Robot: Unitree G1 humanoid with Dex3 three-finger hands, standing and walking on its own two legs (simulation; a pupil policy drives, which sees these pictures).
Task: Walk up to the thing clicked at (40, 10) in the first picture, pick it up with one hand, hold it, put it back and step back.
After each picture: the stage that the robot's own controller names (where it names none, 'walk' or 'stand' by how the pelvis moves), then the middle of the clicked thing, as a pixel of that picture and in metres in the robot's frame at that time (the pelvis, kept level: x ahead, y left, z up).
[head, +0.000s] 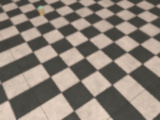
stand; (41, 10) +2.08 +0.61 -0.72
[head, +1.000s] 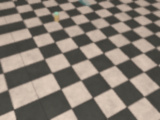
walk; (56, 16) +1.98 +0.28 -0.70
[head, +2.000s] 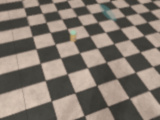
walk; (73, 36) +1.39 +0.12 -0.71
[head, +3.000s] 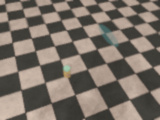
walk; (67, 71) +0.89 +0.13 -0.72
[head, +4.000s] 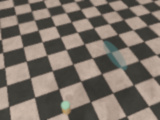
walk; (66, 107) +0.53 +0.14 -0.71
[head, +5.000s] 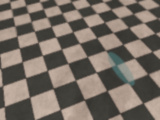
stand; out of the picture +0.35 +0.15 -0.70
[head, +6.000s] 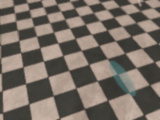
stand; out of the picture +0.30 +0.14 -0.71
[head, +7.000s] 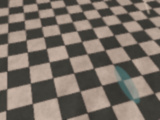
stand; out of the picture +0.30 +0.12 -0.72
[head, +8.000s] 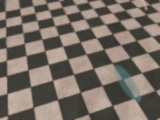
stand; out of the picture +0.28 +0.12 -0.72
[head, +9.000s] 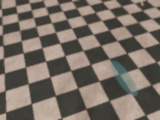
stand; out of the picture +0.30 +0.14 -0.72
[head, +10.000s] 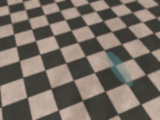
stand; out of the picture +0.31 +0.15 -0.72
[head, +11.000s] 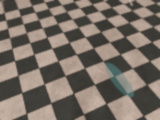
stand; out of the picture +0.26 +0.15 -0.72
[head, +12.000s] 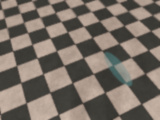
stand; out of the picture +0.28 +0.16 -0.71
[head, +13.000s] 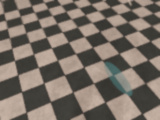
stand; out of the picture +0.27 +0.16 -0.72
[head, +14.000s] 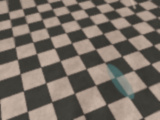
stand; out of the picture +0.28 +0.14 -0.72
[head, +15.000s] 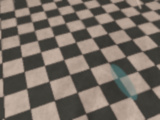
stand; out of the picture +0.28 +0.14 -0.72
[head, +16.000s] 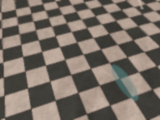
stand; out of the picture +0.28 +0.14 -0.72
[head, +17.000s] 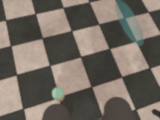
go down; (58, 94) +0.35 +0.12 -0.49
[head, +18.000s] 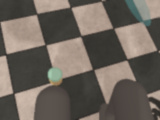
go down; (55, 76) +0.40 +0.11 -0.35
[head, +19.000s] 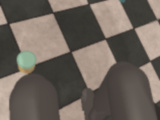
close in; (26, 62) +0.41 +0.13 -0.26
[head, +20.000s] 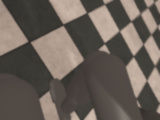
close; out of the picture +0.41 +0.16 -0.24
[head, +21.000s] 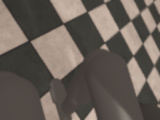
lift; out of the picture +0.41 +0.17 -0.22
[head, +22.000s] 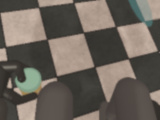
lift; (30, 85) +0.31 +0.19 -0.09
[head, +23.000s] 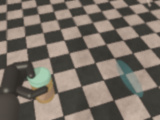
hold; (42, 86) +0.33 +0.15 +0.05
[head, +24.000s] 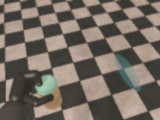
hold; (49, 93) +0.31 +0.13 +0.00
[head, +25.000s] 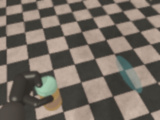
hold; (49, 94) +0.31 +0.14 +0.00
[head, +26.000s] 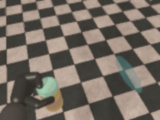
crouch; (50, 95) +0.31 +0.13 +0.00
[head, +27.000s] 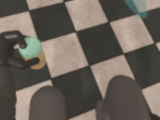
lower; (33, 54) +0.43 +0.14 -0.09
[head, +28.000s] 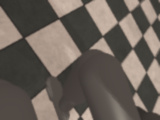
lower; out of the picture +0.44 +0.21 -0.24
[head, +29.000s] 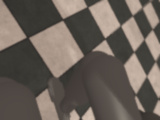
lower; out of the picture +0.44 +0.20 -0.24
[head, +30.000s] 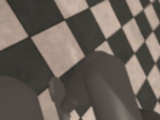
lower; out of the picture +0.44 +0.20 -0.24
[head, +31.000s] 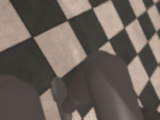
lower; out of the picture +0.43 +0.19 -0.24
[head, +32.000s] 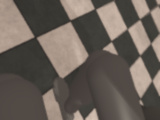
loosen; out of the picture +0.43 +0.18 -0.24
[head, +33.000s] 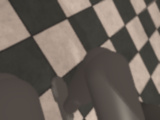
withdraw; out of the picture +0.42 +0.17 -0.23
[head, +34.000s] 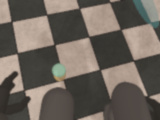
walk; (59, 72) +0.42 +0.11 -0.38
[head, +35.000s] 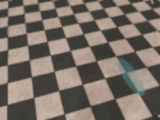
stand; out of the picture +0.33 +0.12 -0.66
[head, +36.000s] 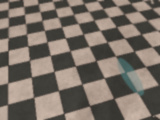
stand; out of the picture +0.34 +0.14 -0.67
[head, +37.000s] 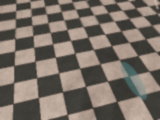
stand; out of the picture +0.34 +0.13 -0.70
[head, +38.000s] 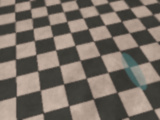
walk; out of the picture +0.36 +0.13 -0.72
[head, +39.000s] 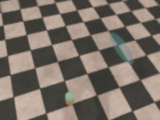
walk; (69, 98) +0.52 +0.08 -0.71
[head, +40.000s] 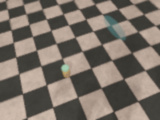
walk; (66, 71) +0.79 +0.22 -0.69
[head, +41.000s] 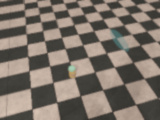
stand; (72, 71) +0.96 +0.14 -0.71
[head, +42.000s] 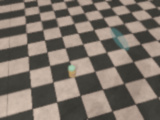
stand; (72, 71) +0.95 +0.14 -0.72
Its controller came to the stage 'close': yes
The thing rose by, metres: 0.72
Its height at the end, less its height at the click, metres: +0.00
